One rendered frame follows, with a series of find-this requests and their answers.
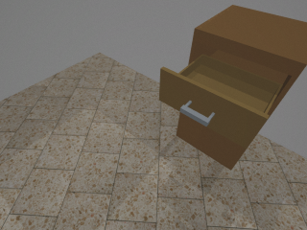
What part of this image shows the handle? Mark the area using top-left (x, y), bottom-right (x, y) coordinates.
top-left (179, 101), bottom-right (215, 127)

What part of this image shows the cabinet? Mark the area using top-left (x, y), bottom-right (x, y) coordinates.
top-left (176, 5), bottom-right (307, 170)

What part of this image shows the drawer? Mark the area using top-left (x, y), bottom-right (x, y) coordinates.
top-left (159, 54), bottom-right (283, 149)

